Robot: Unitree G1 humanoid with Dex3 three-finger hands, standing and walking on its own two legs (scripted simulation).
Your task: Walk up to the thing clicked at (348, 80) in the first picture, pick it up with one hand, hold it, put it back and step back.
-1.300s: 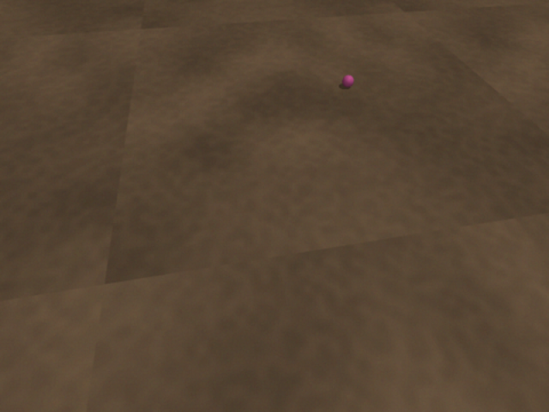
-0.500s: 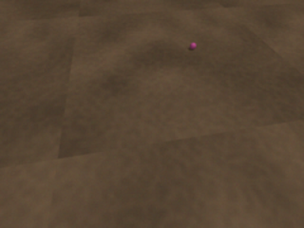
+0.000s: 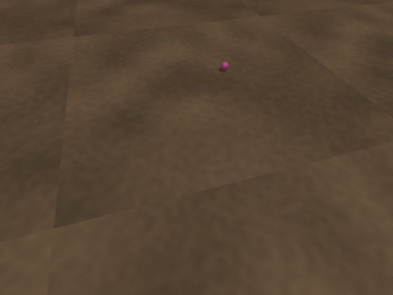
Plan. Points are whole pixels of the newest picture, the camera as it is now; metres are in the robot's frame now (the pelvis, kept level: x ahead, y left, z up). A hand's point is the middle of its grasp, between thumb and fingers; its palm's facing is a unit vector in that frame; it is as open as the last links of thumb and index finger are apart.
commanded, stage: walk up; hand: left
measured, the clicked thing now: (224, 65) +2.26 -0.29 -0.74
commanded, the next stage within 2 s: none
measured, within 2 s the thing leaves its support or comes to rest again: neither
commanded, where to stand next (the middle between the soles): +1.84 -0.43 m, yaw -14 degrees
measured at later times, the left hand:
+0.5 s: hand (129, 245) +0.28 +0.17 -0.14, palm faces -0.12 -0.93 -0.36, open 7.4 cm
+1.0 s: hand (177, 118) +0.75 +0.07 -0.13, palm faces -0.31 -0.86 -0.41, open 7.4 cm
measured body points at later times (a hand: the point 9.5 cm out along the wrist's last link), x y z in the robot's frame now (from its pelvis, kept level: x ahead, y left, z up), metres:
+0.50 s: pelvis +0.22 -0.10 +0.00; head +0.22 -0.11 +0.45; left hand +0.28 +0.22 -0.12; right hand +0.29 -0.44 -0.11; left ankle +0.39 +0.04 -0.70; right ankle +0.15 -0.20 -0.74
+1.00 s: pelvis +0.54 -0.16 -0.02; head +0.54 -0.18 +0.42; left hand +0.76 +0.12 -0.10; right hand +0.46 -0.49 -0.15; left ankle +0.45 +0.02 -0.74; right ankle +0.64 -0.32 -0.74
